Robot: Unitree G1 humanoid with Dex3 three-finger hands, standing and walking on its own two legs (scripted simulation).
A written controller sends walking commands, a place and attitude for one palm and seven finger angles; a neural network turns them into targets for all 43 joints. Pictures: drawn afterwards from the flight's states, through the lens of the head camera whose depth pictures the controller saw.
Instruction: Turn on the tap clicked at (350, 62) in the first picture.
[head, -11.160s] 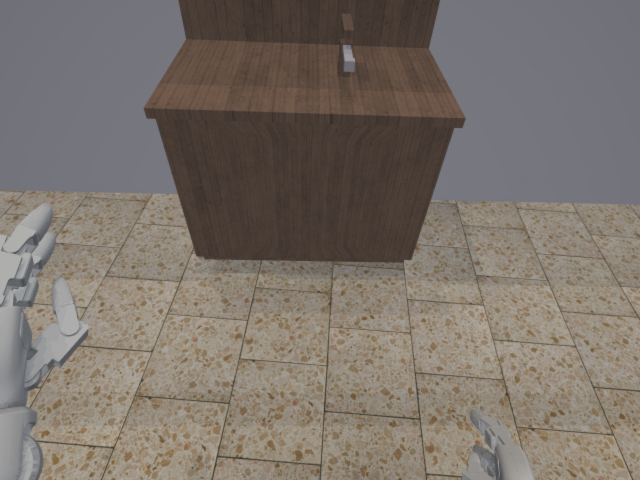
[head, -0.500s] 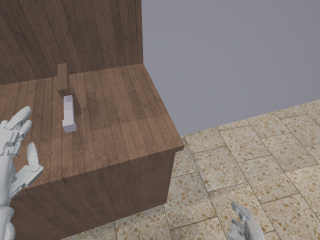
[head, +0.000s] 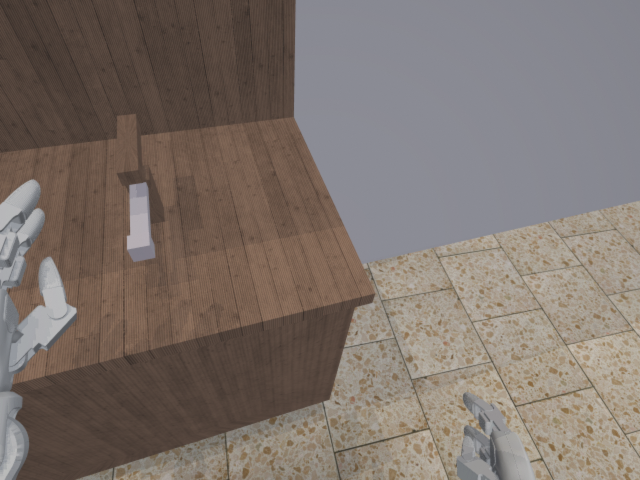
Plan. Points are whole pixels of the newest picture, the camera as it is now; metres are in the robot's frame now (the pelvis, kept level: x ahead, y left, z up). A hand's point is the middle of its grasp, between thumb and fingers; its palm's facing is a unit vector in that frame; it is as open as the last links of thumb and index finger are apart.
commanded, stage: look again from close up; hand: left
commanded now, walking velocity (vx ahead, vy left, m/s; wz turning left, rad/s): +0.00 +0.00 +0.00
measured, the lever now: (141, 247) +0.38 +0.28 +0.04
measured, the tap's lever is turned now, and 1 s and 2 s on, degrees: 0 0 0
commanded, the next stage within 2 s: shuffle to correct the standing spot in 0.14 s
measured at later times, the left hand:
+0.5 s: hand (76, 306) +0.22 +0.24 +0.16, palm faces +0.41 -0.85 -0.33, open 7.5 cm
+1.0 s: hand (122, 305) +0.23 +0.21 +0.15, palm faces +0.38 -0.82 -0.42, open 7.4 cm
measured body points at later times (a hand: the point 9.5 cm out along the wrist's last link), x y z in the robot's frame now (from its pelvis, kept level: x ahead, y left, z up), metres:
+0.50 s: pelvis +0.01 -0.01 +0.00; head +0.03 +0.02 +0.45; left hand +0.20 +0.29 +0.18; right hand +0.19 -0.22 -0.07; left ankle +0.00 +0.09 -0.74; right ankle +0.03 -0.14 -0.74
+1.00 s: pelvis +0.02 -0.04 +0.00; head +0.06 -0.04 +0.45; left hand +0.21 +0.25 +0.18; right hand +0.19 -0.28 -0.09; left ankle +0.00 +0.09 -0.74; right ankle +0.03 -0.14 -0.74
